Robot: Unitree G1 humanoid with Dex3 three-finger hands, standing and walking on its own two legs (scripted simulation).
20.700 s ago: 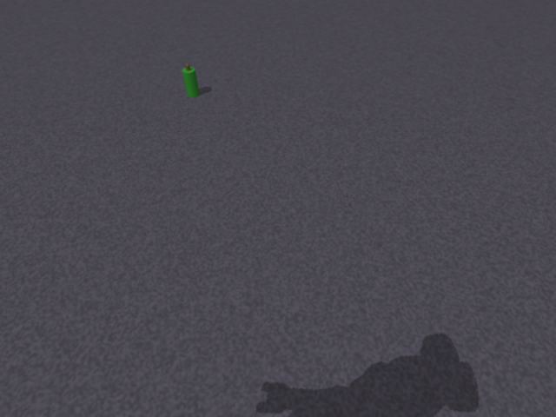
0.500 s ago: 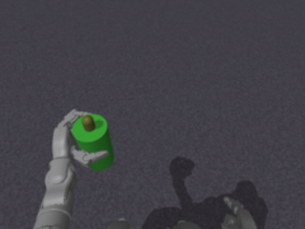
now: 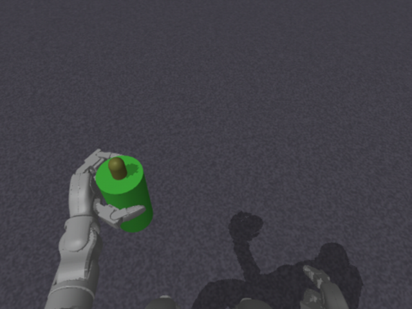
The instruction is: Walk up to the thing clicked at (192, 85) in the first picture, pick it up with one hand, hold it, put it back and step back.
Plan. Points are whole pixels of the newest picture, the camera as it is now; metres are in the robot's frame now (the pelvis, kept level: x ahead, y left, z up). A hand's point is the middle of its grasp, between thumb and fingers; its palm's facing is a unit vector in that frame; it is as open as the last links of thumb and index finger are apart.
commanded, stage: hold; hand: left
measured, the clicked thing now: (126, 192) +0.32 +0.16 +0.03
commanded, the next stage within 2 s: crouch in 0.30 s
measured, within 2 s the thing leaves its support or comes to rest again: neither
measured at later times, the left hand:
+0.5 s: hand (116, 186) +0.33 +0.18 +0.04, palm faces +0.14 -0.99 -0.03, open 11.4 cm
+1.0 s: hand (131, 215) +0.35 +0.19 -0.15, palm faces +0.18 -0.98 -0.03, open 11.4 cm
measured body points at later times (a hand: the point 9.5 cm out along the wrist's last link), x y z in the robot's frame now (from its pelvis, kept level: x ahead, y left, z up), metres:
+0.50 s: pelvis +0.00 +0.00 +0.00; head +0.04 +0.01 +0.45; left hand +0.32 +0.23 +0.04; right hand +0.13 -0.24 -0.11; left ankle +0.01 +0.13 -0.70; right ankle +0.00 -0.13 -0.70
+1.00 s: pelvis -0.03 +0.00 -0.13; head +0.10 +0.02 +0.30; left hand +0.33 +0.24 -0.14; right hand +0.09 -0.27 -0.24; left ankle +0.01 +0.13 -0.70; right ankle +0.00 -0.13 -0.70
